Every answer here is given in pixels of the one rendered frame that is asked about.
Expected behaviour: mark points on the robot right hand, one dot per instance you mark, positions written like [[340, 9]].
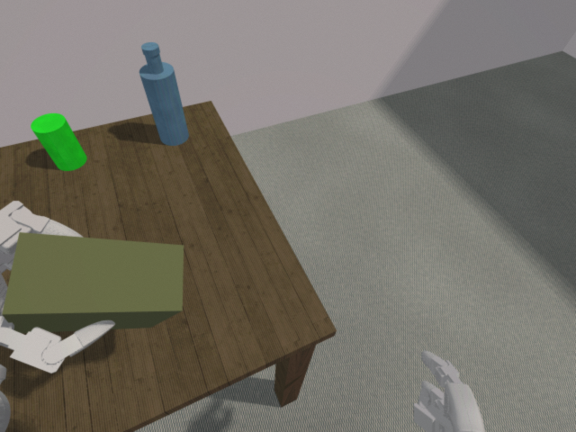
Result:
[[456, 410]]

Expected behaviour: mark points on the table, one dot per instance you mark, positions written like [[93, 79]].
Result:
[[247, 302]]

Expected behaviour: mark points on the sponge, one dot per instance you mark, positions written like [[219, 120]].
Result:
[[63, 283]]

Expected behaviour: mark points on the robot left hand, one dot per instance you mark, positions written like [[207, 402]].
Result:
[[38, 348]]

